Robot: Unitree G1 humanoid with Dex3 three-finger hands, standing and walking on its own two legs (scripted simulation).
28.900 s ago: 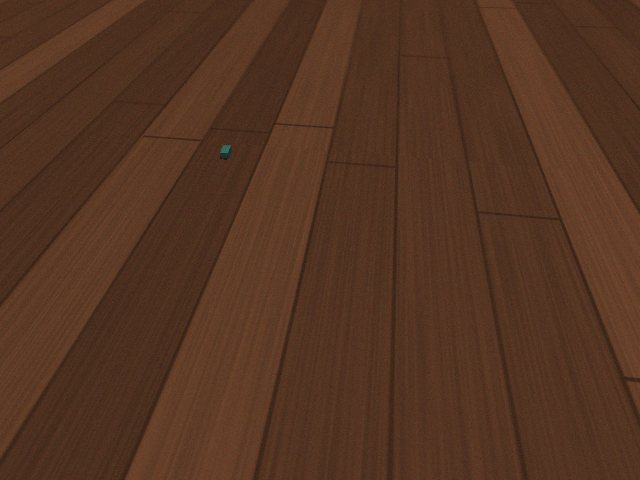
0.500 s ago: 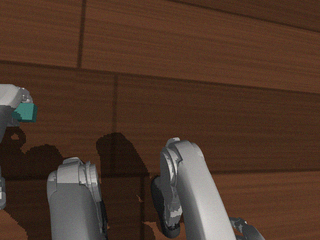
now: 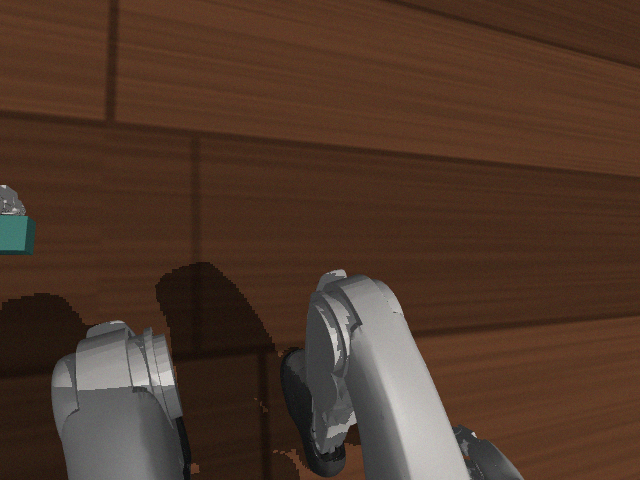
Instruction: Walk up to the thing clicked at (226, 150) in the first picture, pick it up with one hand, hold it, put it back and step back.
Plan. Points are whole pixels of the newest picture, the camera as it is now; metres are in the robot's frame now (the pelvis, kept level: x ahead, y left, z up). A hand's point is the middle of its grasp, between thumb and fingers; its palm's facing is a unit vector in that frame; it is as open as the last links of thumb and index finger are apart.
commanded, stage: rest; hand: left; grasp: from above
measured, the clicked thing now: out of the picture +0.45 +0.31 -0.24
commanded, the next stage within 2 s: open in 1.02 s
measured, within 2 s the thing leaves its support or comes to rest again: rests again in 0.94 s
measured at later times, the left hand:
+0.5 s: hand out of the picture +0.43 +0.32 -0.23, palm faces -0.49 -0.06 -0.87, open 7.1 cm
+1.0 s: hand out of the picture +0.44 +0.31 -0.25, palm faces -0.47 -0.06 -0.88, open 7.0 cm
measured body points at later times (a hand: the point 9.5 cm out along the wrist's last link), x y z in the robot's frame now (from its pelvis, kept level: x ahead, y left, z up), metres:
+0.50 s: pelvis +0.00 +0.00 -0.01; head +0.26 +0.11 +0.34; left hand +0.46 +0.32 -0.18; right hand +0.05 -0.27 -0.08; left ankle +0.07 +0.12 -0.27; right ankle +0.10 -0.11 -0.27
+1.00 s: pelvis +0.00 +0.00 -0.01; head +0.27 +0.11 +0.33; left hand +0.46 +0.31 -0.20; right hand +0.06 -0.26 -0.07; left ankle +0.07 +0.12 -0.27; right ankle +0.10 -0.11 -0.27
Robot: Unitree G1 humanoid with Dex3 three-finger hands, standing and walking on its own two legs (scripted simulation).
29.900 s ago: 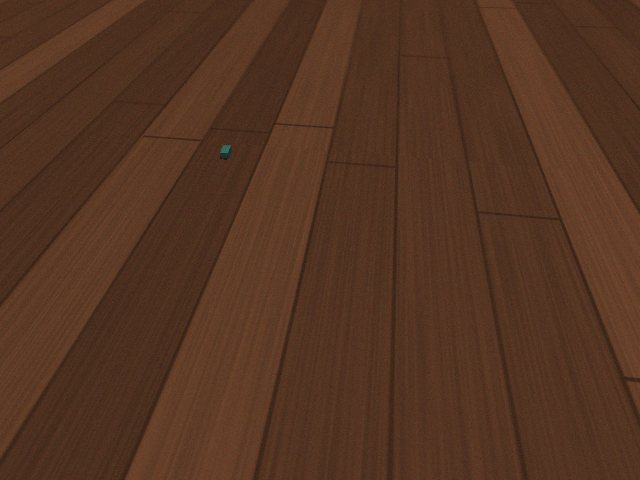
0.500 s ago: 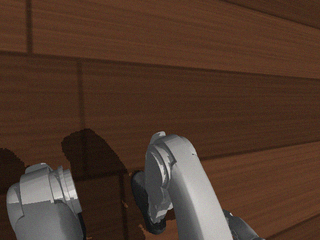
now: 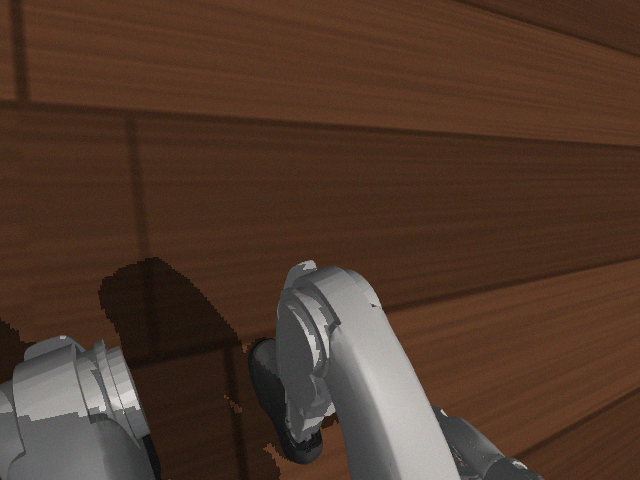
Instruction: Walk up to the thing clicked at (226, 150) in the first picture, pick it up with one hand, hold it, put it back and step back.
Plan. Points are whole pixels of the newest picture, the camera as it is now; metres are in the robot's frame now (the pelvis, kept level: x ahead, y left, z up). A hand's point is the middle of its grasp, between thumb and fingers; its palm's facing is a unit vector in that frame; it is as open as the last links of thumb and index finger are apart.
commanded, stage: rest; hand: left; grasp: from above
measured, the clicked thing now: out of the picture +0.44 +0.33 -0.28
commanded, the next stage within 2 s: open in 0.02 s
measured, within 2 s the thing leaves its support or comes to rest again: neither
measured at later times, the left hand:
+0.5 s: hand out of the picture +0.42 +0.32 -0.24, palm faces -0.45 -0.05 -0.89, open 8.7 cm
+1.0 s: hand out of the picture +0.42 +0.34 -0.24, palm faces -0.52 -0.11 -0.85, open 11.7 cm
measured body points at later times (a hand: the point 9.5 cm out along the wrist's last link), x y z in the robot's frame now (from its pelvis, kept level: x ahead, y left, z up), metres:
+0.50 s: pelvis +0.00 +0.00 +0.00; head +0.25 +0.14 +0.35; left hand +0.44 +0.32 -0.19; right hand +0.07 -0.25 -0.05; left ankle +0.06 +0.12 -0.26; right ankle +0.11 -0.11 -0.26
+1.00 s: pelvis +0.00 +0.00 +0.01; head +0.27 +0.12 +0.33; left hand +0.44 +0.34 -0.20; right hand +0.06 -0.26 -0.06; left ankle +0.06 +0.12 -0.26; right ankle +0.11 -0.11 -0.26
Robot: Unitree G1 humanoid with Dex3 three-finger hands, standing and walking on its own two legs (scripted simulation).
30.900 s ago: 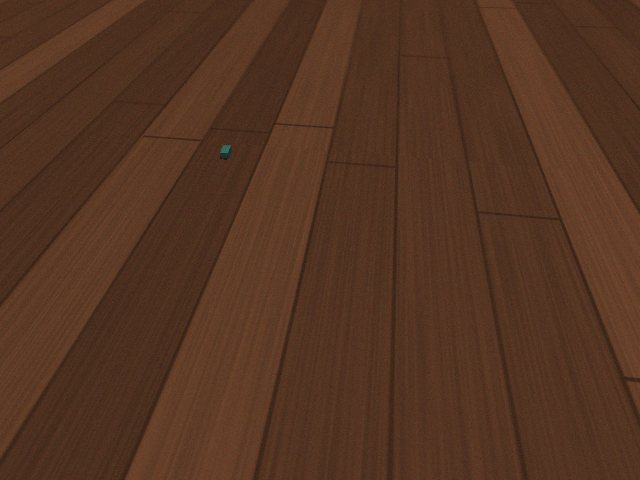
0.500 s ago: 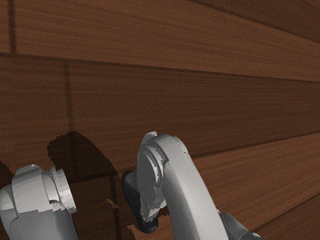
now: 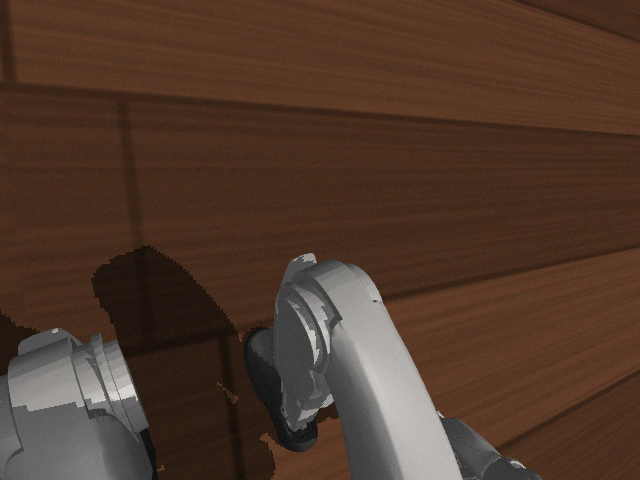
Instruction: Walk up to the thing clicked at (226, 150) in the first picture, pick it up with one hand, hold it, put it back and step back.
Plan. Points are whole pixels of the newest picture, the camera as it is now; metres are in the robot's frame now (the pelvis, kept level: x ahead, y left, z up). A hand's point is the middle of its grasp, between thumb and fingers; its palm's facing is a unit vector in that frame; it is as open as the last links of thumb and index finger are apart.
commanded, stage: open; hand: left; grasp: from above
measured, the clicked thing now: out of the picture +0.44 +0.33 -0.28
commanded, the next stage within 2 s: withdraw in 0.04 s
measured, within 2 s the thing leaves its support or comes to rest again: neither
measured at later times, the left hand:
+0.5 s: hand out of the picture +0.47 +0.37 -0.16, palm faces -0.18 -0.05 -0.98, open 12.7 cm
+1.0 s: hand out of the picture +0.39 +0.33 -0.13, palm faces -0.49 -0.13 -0.86, open 12.8 cm
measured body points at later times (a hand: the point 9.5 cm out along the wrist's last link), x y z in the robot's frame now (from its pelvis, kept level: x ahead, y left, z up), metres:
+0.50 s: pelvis +0.00 +0.00 +0.01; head +0.23 +0.13 +0.37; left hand +0.47 +0.37 -0.10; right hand +0.09 -0.25 -0.06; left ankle +0.06 +0.12 -0.26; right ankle +0.11 -0.11 -0.26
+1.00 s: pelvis -0.02 -0.01 +0.04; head +0.21 +0.09 +0.41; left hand +0.42 +0.34 -0.08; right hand +0.08 -0.30 -0.05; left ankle +0.06 +0.12 -0.26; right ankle +0.11 -0.11 -0.26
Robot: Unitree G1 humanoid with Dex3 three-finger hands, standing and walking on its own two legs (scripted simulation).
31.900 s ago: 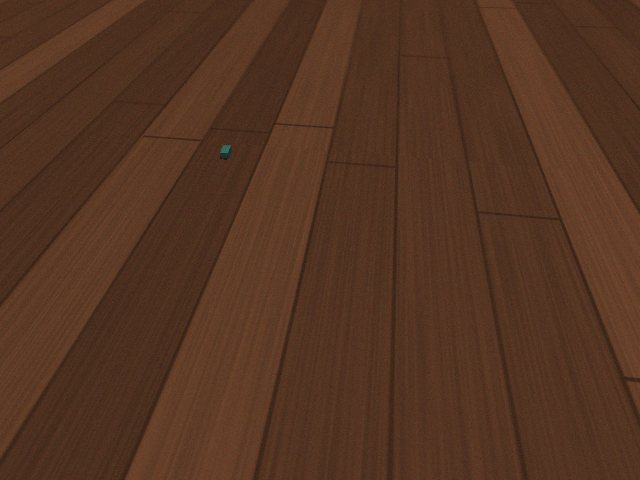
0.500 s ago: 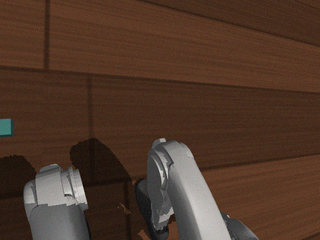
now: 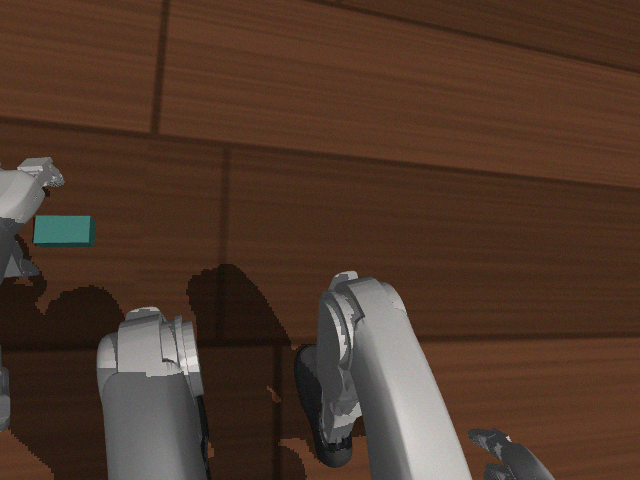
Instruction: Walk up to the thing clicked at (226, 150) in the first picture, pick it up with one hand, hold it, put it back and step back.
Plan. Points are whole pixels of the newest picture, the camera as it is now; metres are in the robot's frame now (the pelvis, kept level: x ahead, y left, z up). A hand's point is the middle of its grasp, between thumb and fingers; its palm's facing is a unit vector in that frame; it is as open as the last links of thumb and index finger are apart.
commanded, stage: withdraw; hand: left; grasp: from above
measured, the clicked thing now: (65, 231) +0.49 +0.30 -0.32
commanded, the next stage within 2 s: home in 0.08 s
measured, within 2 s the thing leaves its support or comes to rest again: neither
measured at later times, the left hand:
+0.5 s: hand out of the picture +0.50 +0.33 -0.13, palm faces -0.37 -0.21 -0.90, open 11.0 cm
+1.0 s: hand out of the picture +0.29 +0.26 +0.10, palm faces -0.06 -0.88 -0.47, open 7.4 cm
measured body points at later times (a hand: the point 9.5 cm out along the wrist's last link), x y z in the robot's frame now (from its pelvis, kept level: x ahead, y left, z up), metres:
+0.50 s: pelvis +0.02 +0.01 +0.01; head +0.27 +0.07 +0.38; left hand +0.52 +0.33 -0.08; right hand +0.05 -0.24 -0.10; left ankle +0.09 +0.12 -0.30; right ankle +0.12 -0.11 -0.30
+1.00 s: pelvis +0.02 +0.01 +0.20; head +0.15 +0.06 +0.63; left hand +0.29 +0.31 +0.13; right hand +0.25 -0.22 +0.12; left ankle +0.09 +0.12 -0.30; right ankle +0.11 -0.11 -0.30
